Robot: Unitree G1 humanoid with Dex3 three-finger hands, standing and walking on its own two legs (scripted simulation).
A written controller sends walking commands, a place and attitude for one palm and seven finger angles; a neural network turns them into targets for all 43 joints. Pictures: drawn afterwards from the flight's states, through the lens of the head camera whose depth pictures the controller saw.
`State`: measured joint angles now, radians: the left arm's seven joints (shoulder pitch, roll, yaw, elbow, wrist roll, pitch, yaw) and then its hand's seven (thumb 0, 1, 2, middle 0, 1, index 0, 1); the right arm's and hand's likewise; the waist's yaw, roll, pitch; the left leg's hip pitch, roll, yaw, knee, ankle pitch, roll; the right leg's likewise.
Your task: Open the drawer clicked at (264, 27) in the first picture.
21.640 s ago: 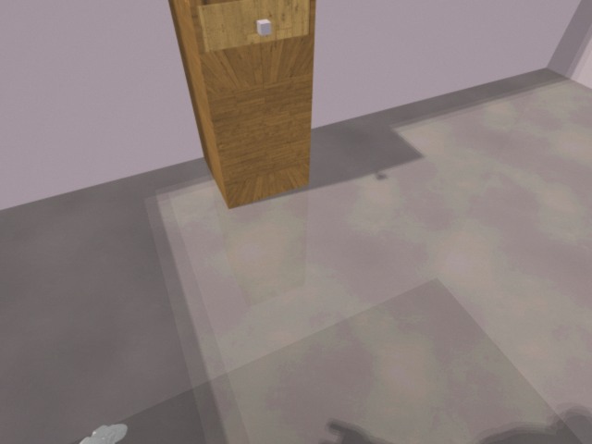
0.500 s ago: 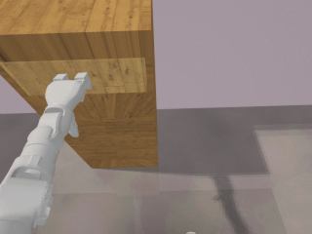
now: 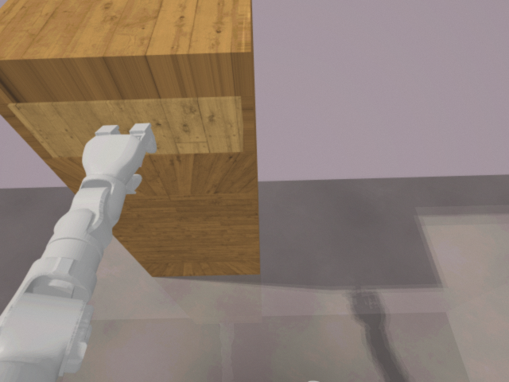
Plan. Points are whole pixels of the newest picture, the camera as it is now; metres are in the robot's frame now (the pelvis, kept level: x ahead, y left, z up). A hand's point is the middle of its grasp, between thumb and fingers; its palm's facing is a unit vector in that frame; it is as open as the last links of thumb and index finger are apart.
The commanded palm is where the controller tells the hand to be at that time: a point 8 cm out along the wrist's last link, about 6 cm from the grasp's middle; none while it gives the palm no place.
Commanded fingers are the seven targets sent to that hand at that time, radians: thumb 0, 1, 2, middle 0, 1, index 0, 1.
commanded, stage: close the thumb around the handle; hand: left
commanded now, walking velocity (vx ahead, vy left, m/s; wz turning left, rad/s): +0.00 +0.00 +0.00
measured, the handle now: (131, 145) +0.50 +0.23 +0.06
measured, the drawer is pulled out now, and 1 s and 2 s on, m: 0.00 0.04 0.16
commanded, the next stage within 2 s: pull the drawer open in 0.22 s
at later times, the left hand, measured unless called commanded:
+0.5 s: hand (128, 176) +0.44 +0.23 +0.04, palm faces -0.03 -0.02 -1.00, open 6.8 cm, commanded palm +0.39 +0.24 +0.10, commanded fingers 0.00 0.90 0.90 -0.40 -1.35 -0.40 -1.35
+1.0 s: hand (123, 196) +0.40 +0.23 +0.04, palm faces +0.00 -0.02 -1.00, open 6.8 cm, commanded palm +0.38 +0.24 +0.10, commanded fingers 0.00 0.90 0.90 -0.40 -1.35 -0.40 -1.35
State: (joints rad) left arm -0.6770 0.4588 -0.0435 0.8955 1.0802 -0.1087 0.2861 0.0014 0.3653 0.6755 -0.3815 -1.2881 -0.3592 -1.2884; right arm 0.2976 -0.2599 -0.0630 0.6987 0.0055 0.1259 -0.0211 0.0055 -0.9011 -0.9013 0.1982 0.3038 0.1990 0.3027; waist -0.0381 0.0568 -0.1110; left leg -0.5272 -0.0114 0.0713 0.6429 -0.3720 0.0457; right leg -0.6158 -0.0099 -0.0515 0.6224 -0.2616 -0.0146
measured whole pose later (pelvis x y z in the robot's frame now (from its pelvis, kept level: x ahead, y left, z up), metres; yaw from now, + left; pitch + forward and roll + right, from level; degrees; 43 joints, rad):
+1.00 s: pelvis +0.01 +0.00 +0.01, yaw +0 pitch +12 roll +0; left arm -0.42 0.42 -0.07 0.59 1.05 -0.07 0.27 0.00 0.55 0.77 -0.35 -1.35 -0.33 -1.35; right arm 0.19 -0.26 -0.05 0.67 0.01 0.11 -0.04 0.01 -0.90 -0.90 0.20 0.30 0.20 0.30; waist 0.01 0.06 -0.10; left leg -0.43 -0.01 0.06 0.59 -0.37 0.04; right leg -0.52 -0.01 -0.06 0.59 -0.27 -0.02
